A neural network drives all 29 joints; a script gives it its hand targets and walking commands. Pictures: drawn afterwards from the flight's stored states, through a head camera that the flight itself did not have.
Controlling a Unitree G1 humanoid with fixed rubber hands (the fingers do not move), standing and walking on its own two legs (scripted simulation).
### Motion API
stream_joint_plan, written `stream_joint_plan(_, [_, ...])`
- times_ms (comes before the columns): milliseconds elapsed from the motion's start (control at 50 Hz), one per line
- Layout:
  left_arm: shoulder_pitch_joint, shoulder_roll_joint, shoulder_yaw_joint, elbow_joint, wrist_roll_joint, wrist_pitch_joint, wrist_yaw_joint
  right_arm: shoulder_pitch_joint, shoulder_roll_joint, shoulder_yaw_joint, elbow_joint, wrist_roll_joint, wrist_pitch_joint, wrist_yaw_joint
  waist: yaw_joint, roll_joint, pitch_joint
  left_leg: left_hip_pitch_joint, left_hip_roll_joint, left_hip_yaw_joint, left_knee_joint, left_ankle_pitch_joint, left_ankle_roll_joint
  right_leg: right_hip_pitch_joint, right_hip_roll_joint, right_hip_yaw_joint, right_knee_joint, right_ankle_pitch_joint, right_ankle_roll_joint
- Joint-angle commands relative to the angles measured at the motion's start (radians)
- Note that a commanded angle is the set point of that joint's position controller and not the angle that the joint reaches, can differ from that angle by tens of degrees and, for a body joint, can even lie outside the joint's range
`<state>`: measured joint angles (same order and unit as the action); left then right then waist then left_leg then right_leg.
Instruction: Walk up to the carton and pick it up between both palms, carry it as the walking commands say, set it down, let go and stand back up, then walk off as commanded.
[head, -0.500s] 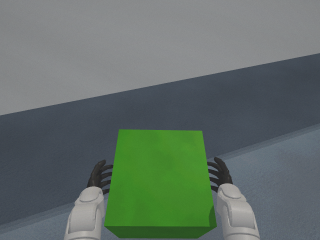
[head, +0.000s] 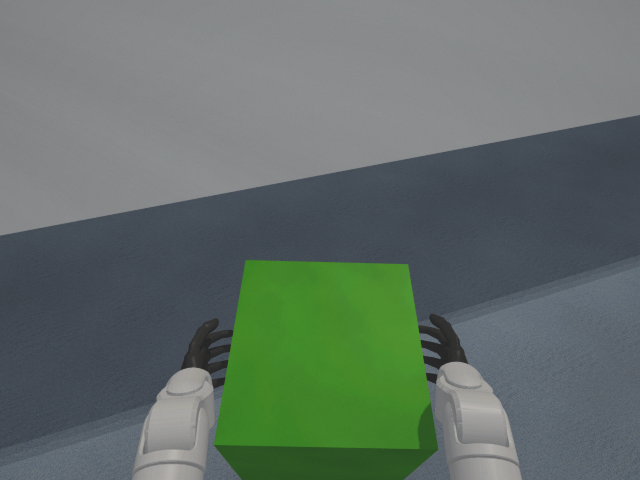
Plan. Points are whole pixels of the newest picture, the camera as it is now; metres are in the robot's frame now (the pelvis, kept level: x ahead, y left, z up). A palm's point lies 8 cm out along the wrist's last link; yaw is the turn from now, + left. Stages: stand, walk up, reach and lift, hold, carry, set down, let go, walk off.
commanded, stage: set down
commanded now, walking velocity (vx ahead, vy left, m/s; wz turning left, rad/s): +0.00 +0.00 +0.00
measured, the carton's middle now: (323, 373) +0.30 -0.01 -0.07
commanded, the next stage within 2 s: none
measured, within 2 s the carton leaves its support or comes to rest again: neither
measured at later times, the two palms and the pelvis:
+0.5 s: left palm (211, 349) +0.31 +0.15 -0.02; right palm (438, 348) +0.30 -0.18 -0.02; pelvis +0.01 +0.00 +0.00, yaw +0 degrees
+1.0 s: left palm (234, 380) +0.32 +0.13 -0.13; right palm (427, 365) +0.33 -0.19 -0.13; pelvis -0.03 -0.02 -0.04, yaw +4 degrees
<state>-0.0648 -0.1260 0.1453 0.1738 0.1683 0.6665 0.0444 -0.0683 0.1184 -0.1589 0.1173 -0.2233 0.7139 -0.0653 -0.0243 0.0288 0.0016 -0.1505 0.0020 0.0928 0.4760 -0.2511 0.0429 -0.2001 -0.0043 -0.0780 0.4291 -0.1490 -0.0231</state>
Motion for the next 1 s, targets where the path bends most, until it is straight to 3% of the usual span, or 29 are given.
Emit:
stream_joint_plan(0, [-0.708, -0.755, -0.466, -0.046, -0.178, -0.077, -0.221, -0.635, 0.698, 0.445, -0.022, 0.193, -0.076, 0.237, -0.081, 0.022, -0.175, -0.124, -0.020, -0.219, -0.153, -0.092, 0.020, 0.262, 0.069, 0.163, -0.008, -0.022, -0.036])
stream_joint_plan(20, [-0.774, -0.794, -0.477, -0.047, -0.179, -0.088, -0.229, -0.658, 0.743, 0.440, 0.004, 0.187, -0.086, 0.250, -0.087, 0.026, -0.186, -0.122, -0.024, -0.218, -0.144, -0.090, 0.016, 0.248, 0.071, 0.165, 0.000, -0.026, -0.040])
stream_joint_plan(40, [-0.809, -0.826, -0.484, -0.017, -0.187, -0.099, -0.243, -0.634, 0.764, 0.410, 0.049, 0.159, -0.089, 0.257, -0.136, 0.005, -0.186, -0.125, -0.020, -0.233, -0.150, -0.121, 0.017, 0.252, 0.078, 0.158, 0.010, -0.019, -0.035])
stream_joint_plan(80, [-0.810, -0.840, -0.436, 0.005, -0.173, -0.126, -0.255, -0.668, 0.829, 0.428, 0.085, 0.156, -0.114, 0.272, -0.072, -0.029, -0.205, -0.156, -0.036, -0.207, -0.115, -0.045, 0.023, 0.260, 0.059, 0.177, 0.005, 0.000, -0.038])
stream_joint_plan(160, [-0.752, -0.860, -0.268, 0.264, -0.046, -0.146, -0.286, -0.644, 0.855, 0.285, 0.270, 0.051, -0.139, 0.305, -0.078, -0.028, -0.104, -0.195, -0.050, -0.197, -0.118, -0.061, 0.035, 0.210, 0.056, 0.165, -0.010, -0.016, -0.028])
stream_joint_plan(180, [-0.744, -0.863, -0.236, 0.295, -0.031, -0.159, -0.296, -0.669, 0.871, 0.284, 0.284, 0.046, -0.149, 0.318, -0.048, -0.047, -0.106, -0.220, -0.058, -0.187, -0.121, -0.047, 0.036, 0.238, 0.062, 0.157, -0.014, -0.015, -0.021])
stream_joint_plan(260, [-0.760, -0.869, -0.193, 0.331, 0.001, -0.201, -0.310, -0.668, 0.873, 0.227, 0.315, 0.003, -0.194, 0.328, -0.057, -0.057, -0.162, -0.215, -0.057, -0.194, -0.101, 0.057, 0.042, 0.208, 0.060, 0.156, 0.020, 0.085, -0.010])
stream_joint_plan(280, [-0.763, -0.852, -0.182, 0.300, 0.007, -0.206, -0.303, -0.606, 0.863, 0.202, 0.363, -0.015, -0.198, 0.327, -0.066, -0.011, -0.162, -0.212, -0.057, -0.190, -0.089, 0.104, 0.034, 0.213, 0.052, 0.172, 0.027, 0.150, -0.025])
stream_joint_plan(300, [-0.772, -0.835, -0.174, 0.305, -0.001, -0.221, -0.305, -0.640, 0.862, 0.198, 0.358, -0.009, -0.211, 0.329, -0.070, -0.051, -0.160, -0.221, -0.063, -0.192, -0.078, 0.122, 0.035, 0.187, 0.059, 0.164, 0.038, 0.174, -0.017])
stream_joint_plan(340, [-0.744, -0.823, -0.157, 0.317, 0.023, -0.240, -0.295, -0.645, 0.838, 0.210, 0.333, 0.001, -0.239, 0.328, -0.043, -0.025, -0.150, -0.248, -0.058, -0.193, -0.065, 0.160, 0.037, 0.151, 0.059, 0.164, 0.057, 0.190, -0.015])
stream_joint_plan(360, [-0.782, -0.851, -0.185, 0.304, -0.001, -0.265, -0.300, -0.654, 0.830, 0.199, 0.318, -0.003, -0.262, 0.332, -0.070, -0.025, -0.211, -0.237, -0.053, -0.202, -0.069, 0.213, 0.033, 0.161, 0.061, 0.161, 0.069, 0.219, -0.010])
stream_joint_plan(380, [-0.740, -0.840, -0.196, 0.302, 0.005, -0.277, -0.287, -0.665, 0.827, 0.221, 0.308, 0.017, -0.280, 0.327, -0.042, -0.044, -0.236, -0.224, -0.057, -0.206, -0.047, 0.280, 0.026, 0.146, 0.062, 0.162, 0.083, 0.270, -0.005])
stream_joint_plan(420, [-0.732, -0.832, -0.204, 0.314, 0.027, -0.303, -0.281, -0.623, 0.795, 0.194, 0.321, -0.009, -0.317, 0.321, -0.075, 0.008, -0.274, -0.265, -0.063, -0.209, -0.021, 0.303, 0.018, 0.123, 0.050, 0.170, 0.101, 0.315, -0.010])
stream_joint_plan(440, [-0.753, -0.840, -0.202, 0.324, 0.013, -0.317, -0.278, -0.625, 0.788, 0.189, 0.358, -0.009, -0.328, 0.323, -0.074, -0.009, -0.275, -0.284, -0.054, -0.206, -0.020, 0.283, 0.020, 0.106, 0.055, 0.164, 0.110, 0.280, -0.011])
stream_joint_plan(460, [-0.776, -0.836, -0.210, 0.319, 0.003, -0.335, -0.277, -0.603, 0.763, 0.170, 0.366, -0.032, -0.343, 0.321, -0.116, -0.023, -0.286, -0.309, -0.054, -0.222, -0.018, 0.301, 0.020, 0.099, 0.056, 0.157, 0.123, 0.286, -0.009])
stream_joint_plan(480, [-0.714, -0.829, -0.176, 0.361, 0.036, -0.342, -0.276, -0.653, 0.759, 0.179, 0.341, -0.019, -0.359, 0.317, -0.052, -0.009, -0.295, -0.311, -0.053, -0.218, -0.017, 0.297, 0.021, 0.073, 0.062, 0.150, 0.134, 0.240, -0.010])
stream_joint_plan(500, [-0.755, -0.807, -0.197, 0.354, 0.029, -0.363, -0.276, -0.609, 0.748, 0.146, 0.374, -0.048, -0.374, 0.313, -0.125, -0.030, -0.300, -0.330, -0.055, -0.221, -0.017, 0.303, 0.027, 0.052, 0.063, 0.146, 0.136, 0.275, -0.002])
stream_joint_plan(520, [-0.740, -0.804, -0.186, 0.362, 0.034, -0.376, -0.270, -0.615, 0.738, 0.134, 0.361, -0.053, -0.388, 0.317, -0.094, -0.016, -0.290, -0.347, -0.042, -0.233, -0.016, 0.330, 0.018, 0.024, 0.062, 0.144, 0.155, 0.244, -0.005])
stream_joint_plan(580, [-0.760, -0.783, -0.201, 0.366, 0.036, -0.425, -0.254, -0.639, 0.712, 0.123, 0.372, -0.058, -0.443, 0.307, -0.114, -0.032, -0.331, -0.387, -0.049, -0.241, 0.025, 0.352, 0.013, -0.037, 0.061, 0.149, 0.182, 0.285, 0.002])
stream_joint_plan(600, [-0.756, -0.788, -0.208, 0.359, 0.037, -0.444, -0.250, -0.651, 0.719, 0.147, 0.365, -0.044, -0.462, 0.307, -0.087, -0.017, -0.399, -0.379, -0.047, -0.243, 0.038, 0.394, 0.011, -0.013, 0.058, 0.156, 0.202, 0.300, -0.001])
stream_joint_plan(620, [-0.765, -0.782, -0.203, 0.363, 0.033, -0.457, -0.244, -0.640, 0.696, 0.135, 0.392, -0.052, -0.469, 0.303, -0.108, -0.027, -0.385, -0.397, -0.058, -0.239, 0.054, 0.350, 0.011, -0.069, 0.057, 0.160, 0.202, 0.302, -0.002])
stream_joint_plan(640, [-0.763, -0.783, -0.208, 0.366, 0.034, -0.475, -0.240, -0.711, 0.695, 0.159, 0.338, -0.036, -0.496, 0.302, -0.073, -0.026, -0.453, -0.390, -0.068, -0.238, 0.079, 0.359, 0.004, -0.081, 0.067, 0.161, 0.218, 0.275, 0.002])
stream_joint_plan(680, [-0.768, -0.782, -0.248, 0.359, 0.013, -0.500, -0.235, -0.678, 0.700, 0.172, 0.345, -0.038, -0.520, 0.294, -0.102, -0.036, -0.493, -0.407, -0.074, -0.251, 0.106, 0.396, 0.003, -0.099, 0.071, 0.157, 0.239, 0.334, 0.005])
stream_joint_plan(820, [-0.869, -0.742, -0.266, 0.341, 0.000, -0.570, -0.213, -0.759, 0.692, 0.180, 0.423, -0.019, -0.584, 0.280, -0.073, -0.058, -0.613, -0.549, -0.102, -0.238, 0.230, 0.260, -0.004, -0.253, 0.083, 0.170, 0.340, 0.293, 0.000])
stream_joint_plan(840, [-0.919, -0.746, -0.261, 0.355, -0.003, -0.571, -0.215, -0.804, 0.677, 0.176, 0.412, -0.021, -0.589, 0.280, -0.105, -0.085, -0.625, -0.594, -0.110, -0.236, 0.257, 0.201, 0.000, -0.267, 0.074, 0.176, 0.352, 0.279, 0.001])
stream_joint_plan(860, [-0.916, -0.739, -0.265, 0.349, -0.008, -0.575, -0.211, -0.839, 0.675, 0.201, 0.393, -0.006, -0.598, 0.278, -0.074, -0.077, -0.697, -0.606, -0.123, -0.216, 0.270, 0.184, -0.008, -0.249, 0.080, 0.177, 0.365, 0.274, -0.002])
stream_joint_plan(900, [-0.961, -0.750, -0.264, 0.353, -0.018, -0.569, -0.223, -0.845, 0.695, 0.203, 0.421, -0.019, -0.589, 0.279, -0.098, -0.118, -0.707, -0.681, -0.131, -0.213, 0.297, 0.123, -0.007, -0.295, 0.083, 0.170, 0.390, 0.219, 0.002])
stream_joint_plan(960, [-1.018, -0.775, -0.292, 0.310, -0.031, -0.554, -0.226, -0.859, 0.714, 0.197, 0.472, -0.010, -0.567, 0.293, -0.118, -0.086, -0.774, -0.721, -0.138, -0.202, 0.339, 0.081, -0.014, -0.319, 0.094, 0.165, 0.425, 0.166, -0.008])
stream_joint_plan(980, [-1.033, -0.801, -0.298, 0.305, -0.031, -0.540, -0.237, -0.882, 0.750, 0.218, 0.435, 0.000, -0.561, 0.298, -0.096, -0.081, -0.806, -0.749, -0.140, -0.198, 0.351, 0.101, -0.009, -0.292, 0.092, 0.177, 0.433, 0.188, -0.010])
